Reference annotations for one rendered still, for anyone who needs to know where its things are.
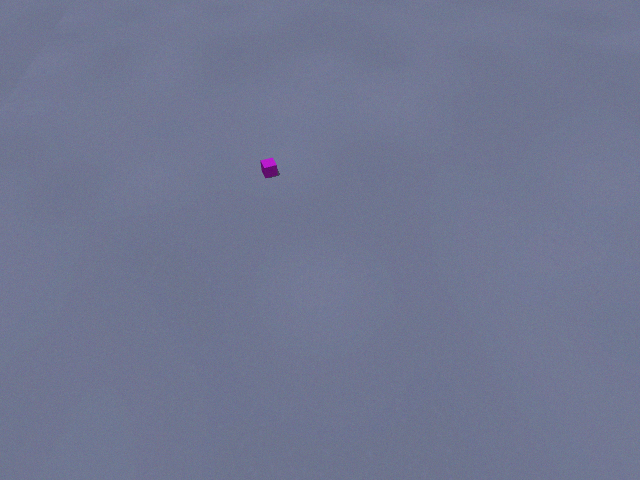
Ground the cube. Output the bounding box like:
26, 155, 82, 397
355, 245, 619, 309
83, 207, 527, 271
260, 157, 278, 178

